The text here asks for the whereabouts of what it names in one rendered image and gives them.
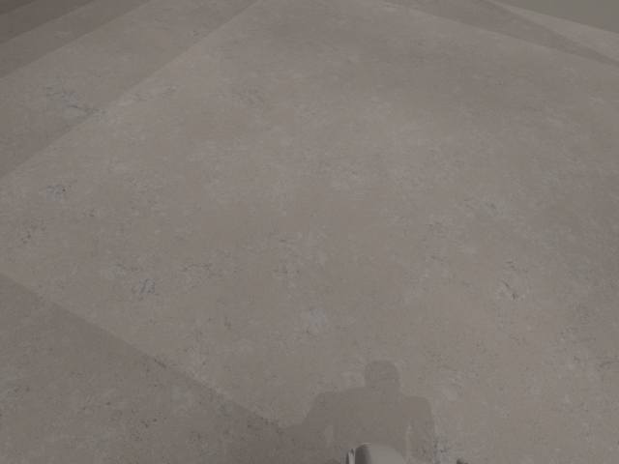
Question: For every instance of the right robot thigh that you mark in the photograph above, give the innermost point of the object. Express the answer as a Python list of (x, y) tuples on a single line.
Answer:
[(374, 454)]

